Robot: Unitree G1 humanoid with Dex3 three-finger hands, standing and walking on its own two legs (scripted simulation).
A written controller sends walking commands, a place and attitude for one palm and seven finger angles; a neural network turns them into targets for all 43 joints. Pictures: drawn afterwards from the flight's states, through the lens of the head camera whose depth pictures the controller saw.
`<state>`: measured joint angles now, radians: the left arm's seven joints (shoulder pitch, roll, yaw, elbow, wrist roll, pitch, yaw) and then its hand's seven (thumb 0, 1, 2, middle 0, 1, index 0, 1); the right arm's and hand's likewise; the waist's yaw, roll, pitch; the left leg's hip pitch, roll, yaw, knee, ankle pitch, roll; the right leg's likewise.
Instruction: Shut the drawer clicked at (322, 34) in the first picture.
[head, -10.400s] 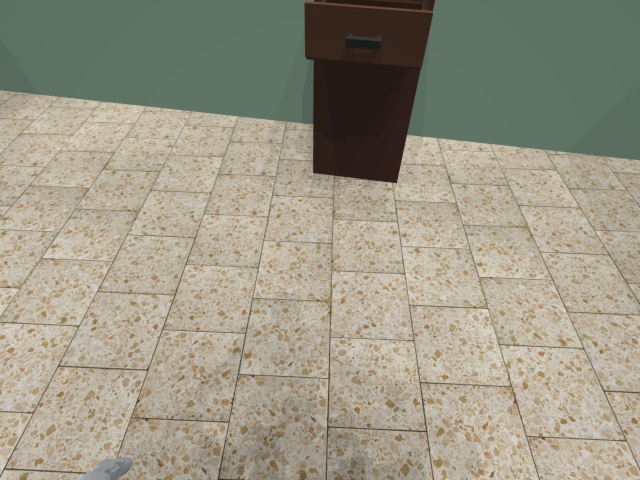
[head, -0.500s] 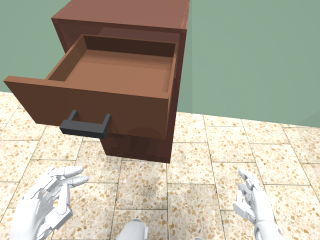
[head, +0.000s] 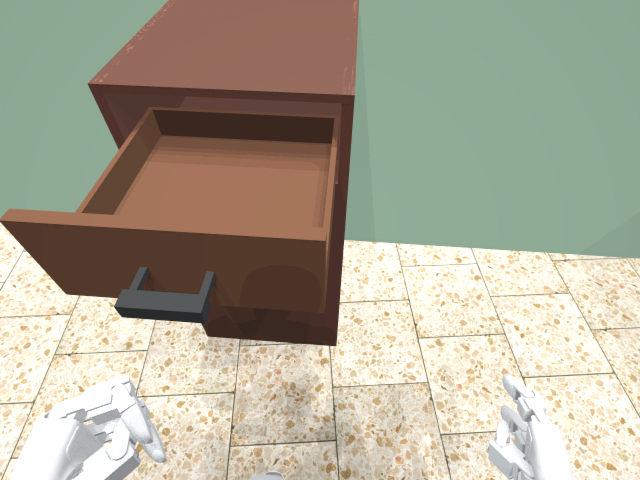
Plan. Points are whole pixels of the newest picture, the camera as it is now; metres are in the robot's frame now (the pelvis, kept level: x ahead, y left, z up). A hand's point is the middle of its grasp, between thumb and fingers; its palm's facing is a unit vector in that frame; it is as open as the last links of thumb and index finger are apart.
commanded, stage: raise the hand and make a fist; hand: left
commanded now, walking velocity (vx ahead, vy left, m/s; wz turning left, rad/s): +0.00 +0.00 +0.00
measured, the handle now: (170, 291) +0.32 +0.23 +0.06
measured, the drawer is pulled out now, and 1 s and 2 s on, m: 0.29 0.29 0.29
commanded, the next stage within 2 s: bring the fist close to the handle in 0.84 s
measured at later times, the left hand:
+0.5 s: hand (109, 416) +0.15 +0.18 +0.16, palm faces +0.07 -0.99 -0.14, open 3.2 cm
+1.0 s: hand (98, 423) +0.14 +0.20 +0.15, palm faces +0.10 -0.99 -0.13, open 3.2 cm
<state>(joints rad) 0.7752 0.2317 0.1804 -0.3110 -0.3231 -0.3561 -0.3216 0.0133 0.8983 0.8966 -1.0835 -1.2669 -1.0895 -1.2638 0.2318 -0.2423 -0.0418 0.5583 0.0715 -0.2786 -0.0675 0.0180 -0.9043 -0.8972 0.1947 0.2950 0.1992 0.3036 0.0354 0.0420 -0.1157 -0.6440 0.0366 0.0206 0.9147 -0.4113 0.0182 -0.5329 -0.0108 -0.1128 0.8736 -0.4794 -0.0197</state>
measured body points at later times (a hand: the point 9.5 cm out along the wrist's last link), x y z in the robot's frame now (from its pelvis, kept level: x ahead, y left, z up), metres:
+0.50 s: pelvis +0.00 +0.00 +0.02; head -0.02 -0.02 +0.47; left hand +0.14 +0.24 +0.17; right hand +0.21 -0.20 -0.03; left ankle +0.03 +0.11 -0.69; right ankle -0.02 -0.11 -0.69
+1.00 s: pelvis +0.01 -0.02 +0.03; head -0.02 -0.05 +0.48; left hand +0.13 +0.25 +0.16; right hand +0.21 -0.24 -0.02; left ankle +0.03 +0.11 -0.69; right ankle -0.02 -0.11 -0.69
